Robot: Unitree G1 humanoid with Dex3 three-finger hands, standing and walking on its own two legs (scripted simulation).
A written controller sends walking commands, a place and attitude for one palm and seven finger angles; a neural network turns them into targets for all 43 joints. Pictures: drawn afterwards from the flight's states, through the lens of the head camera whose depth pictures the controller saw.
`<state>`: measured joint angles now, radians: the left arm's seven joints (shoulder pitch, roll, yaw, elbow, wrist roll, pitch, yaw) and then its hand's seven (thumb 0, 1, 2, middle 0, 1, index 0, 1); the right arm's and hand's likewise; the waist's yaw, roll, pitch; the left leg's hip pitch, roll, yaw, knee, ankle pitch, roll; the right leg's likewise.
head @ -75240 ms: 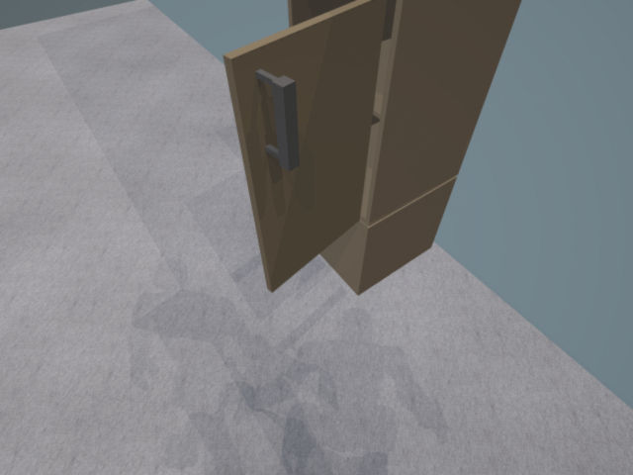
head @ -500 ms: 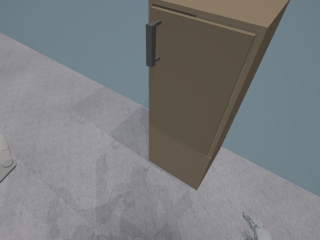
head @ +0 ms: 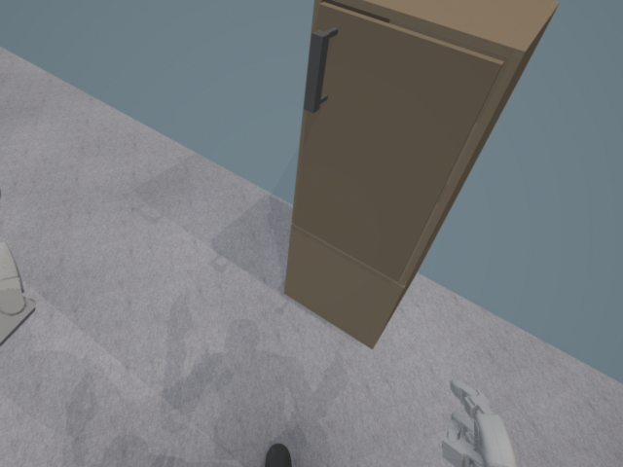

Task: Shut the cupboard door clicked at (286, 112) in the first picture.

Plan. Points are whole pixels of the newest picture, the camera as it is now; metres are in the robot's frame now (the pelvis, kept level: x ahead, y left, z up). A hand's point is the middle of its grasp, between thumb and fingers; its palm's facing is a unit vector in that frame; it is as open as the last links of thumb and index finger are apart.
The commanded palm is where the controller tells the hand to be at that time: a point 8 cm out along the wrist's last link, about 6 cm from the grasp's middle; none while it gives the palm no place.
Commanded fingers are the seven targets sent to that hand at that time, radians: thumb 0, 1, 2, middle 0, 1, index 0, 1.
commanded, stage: stop stepping back and stand still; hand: left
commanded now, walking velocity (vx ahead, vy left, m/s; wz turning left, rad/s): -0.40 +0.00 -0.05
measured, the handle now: (321, 70) +0.79 +0.08 +0.15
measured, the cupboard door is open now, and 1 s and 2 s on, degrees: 0 0 0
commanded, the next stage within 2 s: let the arm hang, fingers relaxed in 1.50 s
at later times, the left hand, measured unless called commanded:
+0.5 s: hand out of the picture +0.07 +0.32 +0.20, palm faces +0.29 -0.81 -0.50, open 7.4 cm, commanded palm +0.04 +0.36 +0.19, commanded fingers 0.00 0.90 0.90 -0.20 -0.30 -0.20 -0.30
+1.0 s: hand out of the picture +0.04 +0.39 +0.19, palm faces +0.48 -0.74 -0.46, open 7.4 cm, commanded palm +0.00 +0.41 +0.19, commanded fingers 0.00 0.90 0.90 -0.20 -0.30 -0.20 -0.30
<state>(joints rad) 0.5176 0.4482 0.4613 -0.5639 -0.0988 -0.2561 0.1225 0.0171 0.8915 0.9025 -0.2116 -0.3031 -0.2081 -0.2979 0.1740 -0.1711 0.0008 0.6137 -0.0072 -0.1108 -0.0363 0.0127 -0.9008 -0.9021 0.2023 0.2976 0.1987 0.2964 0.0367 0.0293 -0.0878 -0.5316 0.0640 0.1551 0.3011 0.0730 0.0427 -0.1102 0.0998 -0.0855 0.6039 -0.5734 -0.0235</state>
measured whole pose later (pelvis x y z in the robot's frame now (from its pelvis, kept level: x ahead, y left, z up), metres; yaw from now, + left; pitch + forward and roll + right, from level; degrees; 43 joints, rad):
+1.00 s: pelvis -0.17 +0.12 +0.00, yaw -4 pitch +0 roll +0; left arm 0.54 0.41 0.48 -0.48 -0.04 -0.23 0.17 0.01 0.88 0.90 -0.22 -0.30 -0.21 -0.30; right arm 0.26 -0.22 -0.01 0.70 -0.01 -0.05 -0.08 0.02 -0.90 -0.90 0.20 0.30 0.20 0.30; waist 0.04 0.01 -0.03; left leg -0.52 0.04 0.03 1.01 -0.38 0.00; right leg -0.21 -0.01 -0.06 0.54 -0.34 -0.03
